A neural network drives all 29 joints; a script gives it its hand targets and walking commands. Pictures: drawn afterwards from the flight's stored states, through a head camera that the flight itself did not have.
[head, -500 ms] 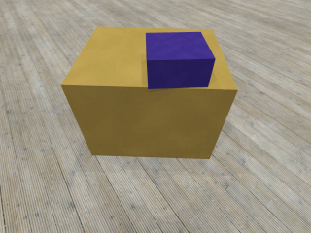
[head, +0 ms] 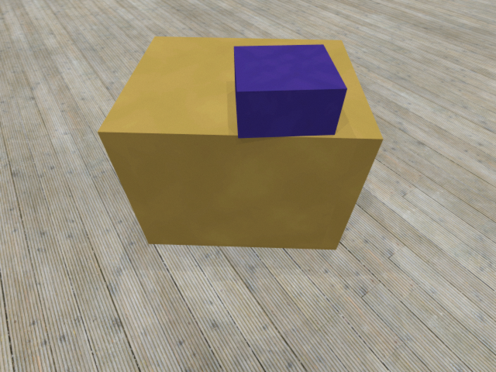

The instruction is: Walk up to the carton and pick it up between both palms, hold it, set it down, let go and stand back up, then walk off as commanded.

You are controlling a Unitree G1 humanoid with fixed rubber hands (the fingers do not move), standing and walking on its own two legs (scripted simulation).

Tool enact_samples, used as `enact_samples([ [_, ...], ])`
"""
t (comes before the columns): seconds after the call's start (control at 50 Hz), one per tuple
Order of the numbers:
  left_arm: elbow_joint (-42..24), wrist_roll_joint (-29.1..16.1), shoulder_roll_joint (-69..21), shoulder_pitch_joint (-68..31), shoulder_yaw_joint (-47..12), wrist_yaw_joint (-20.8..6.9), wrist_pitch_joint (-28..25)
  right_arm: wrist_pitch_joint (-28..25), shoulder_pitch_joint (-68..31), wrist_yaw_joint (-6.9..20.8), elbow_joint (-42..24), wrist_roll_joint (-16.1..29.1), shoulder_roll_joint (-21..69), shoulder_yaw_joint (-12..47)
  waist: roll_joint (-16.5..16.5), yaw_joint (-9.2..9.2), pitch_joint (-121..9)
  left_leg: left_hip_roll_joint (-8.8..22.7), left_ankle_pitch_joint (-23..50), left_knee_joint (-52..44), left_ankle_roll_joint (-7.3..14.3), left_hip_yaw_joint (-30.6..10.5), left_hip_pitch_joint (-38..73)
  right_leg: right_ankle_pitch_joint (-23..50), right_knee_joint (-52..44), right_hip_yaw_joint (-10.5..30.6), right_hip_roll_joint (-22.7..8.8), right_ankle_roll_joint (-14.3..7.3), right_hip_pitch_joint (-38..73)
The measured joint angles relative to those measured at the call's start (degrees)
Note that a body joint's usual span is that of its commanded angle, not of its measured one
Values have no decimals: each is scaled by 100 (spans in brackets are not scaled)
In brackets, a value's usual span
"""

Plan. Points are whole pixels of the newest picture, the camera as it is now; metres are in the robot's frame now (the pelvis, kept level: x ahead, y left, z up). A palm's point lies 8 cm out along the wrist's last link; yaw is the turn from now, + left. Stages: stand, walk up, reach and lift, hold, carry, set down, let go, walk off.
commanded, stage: stand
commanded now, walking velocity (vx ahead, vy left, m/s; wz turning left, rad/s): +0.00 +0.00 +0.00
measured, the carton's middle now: (282, 89) +0.95 -0.11 -0.04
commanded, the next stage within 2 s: none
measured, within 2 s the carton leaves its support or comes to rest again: neither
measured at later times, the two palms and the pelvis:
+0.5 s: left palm out of the picture +0.08 +0.28 -0.13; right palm out of the picture +0.08 -0.28 -0.13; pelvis +0.01 +0.00 +0.00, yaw +0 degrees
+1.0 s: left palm out of the picture +0.09 +0.29 -0.13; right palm out of the picture +0.08 -0.27 -0.13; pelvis +0.02 +0.01 +0.00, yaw +0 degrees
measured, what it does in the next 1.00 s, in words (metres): stands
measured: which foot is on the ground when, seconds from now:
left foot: down 0.00-1.00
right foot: down 0.00-1.00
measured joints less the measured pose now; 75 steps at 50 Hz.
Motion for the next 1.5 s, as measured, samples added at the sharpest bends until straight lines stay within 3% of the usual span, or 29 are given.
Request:
enact_samples([
  [1.5, -211, -3, 1, 134, -36, 32, 68, 31, 84, -43, -118, 10, 3, -30, -32, -8, -36, -71, -171, 34, 85, 15, 152, -185, 67, 24, -71, 90, 136],
])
